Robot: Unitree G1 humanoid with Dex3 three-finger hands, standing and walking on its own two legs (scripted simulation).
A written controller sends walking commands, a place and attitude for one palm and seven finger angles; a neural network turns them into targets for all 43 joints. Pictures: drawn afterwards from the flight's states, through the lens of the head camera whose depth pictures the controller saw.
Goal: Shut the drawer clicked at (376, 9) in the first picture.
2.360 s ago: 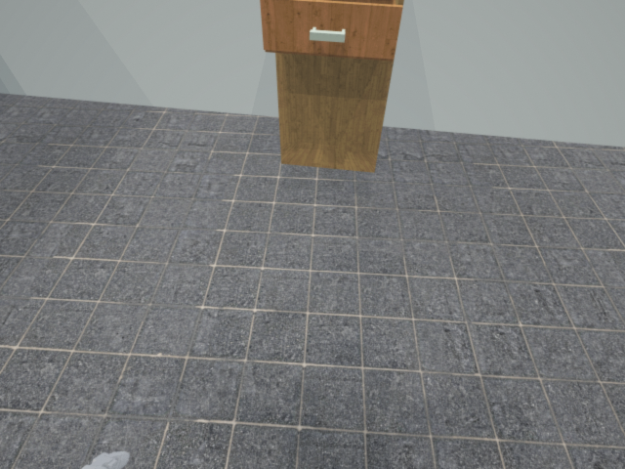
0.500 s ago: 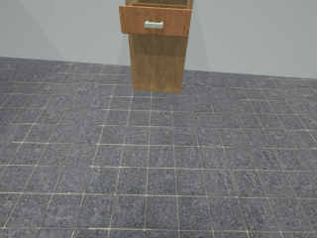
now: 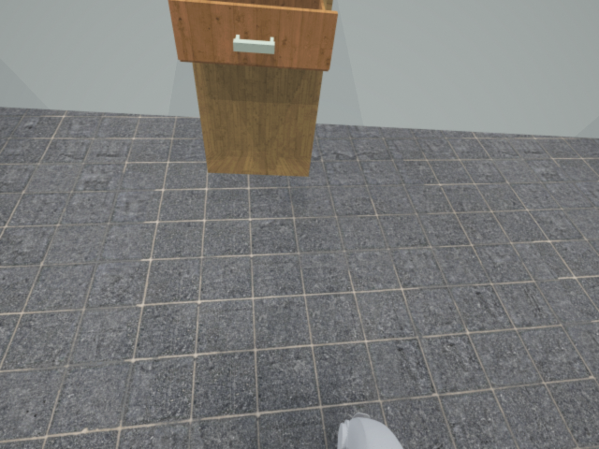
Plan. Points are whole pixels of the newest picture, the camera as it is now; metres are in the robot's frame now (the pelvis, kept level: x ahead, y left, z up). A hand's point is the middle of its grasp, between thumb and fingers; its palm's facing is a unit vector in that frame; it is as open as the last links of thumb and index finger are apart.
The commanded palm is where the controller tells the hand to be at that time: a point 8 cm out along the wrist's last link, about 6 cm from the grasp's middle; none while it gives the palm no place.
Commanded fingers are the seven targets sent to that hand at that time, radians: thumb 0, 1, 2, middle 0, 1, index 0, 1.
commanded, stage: walk to a spot facing it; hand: left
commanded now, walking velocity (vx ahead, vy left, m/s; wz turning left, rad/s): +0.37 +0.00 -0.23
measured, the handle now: (254, 42) +1.10 +0.19 +0.02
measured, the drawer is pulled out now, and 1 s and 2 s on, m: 0.30 0.30 0.30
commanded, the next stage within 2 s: turn to face it in 0.96 s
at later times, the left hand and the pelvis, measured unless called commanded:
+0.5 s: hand (196, 382) +0.25 +0.18 -0.17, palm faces -0.02 -0.98 -0.17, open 7.3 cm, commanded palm none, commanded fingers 0.00 0.90 0.90 -0.20 -0.30 -0.20 -0.30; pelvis +0.25 +0.00 +0.00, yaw -5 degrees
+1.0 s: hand (238, 224) +0.58 +0.16 -0.16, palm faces -0.27 -0.94 -0.20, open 7.4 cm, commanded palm none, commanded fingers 0.00 0.90 0.90 -0.20 -0.30 -0.20 -0.30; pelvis +0.45 +0.00 +0.00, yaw -18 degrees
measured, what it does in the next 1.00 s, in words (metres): walks ahead, turning right: right foot, then left foot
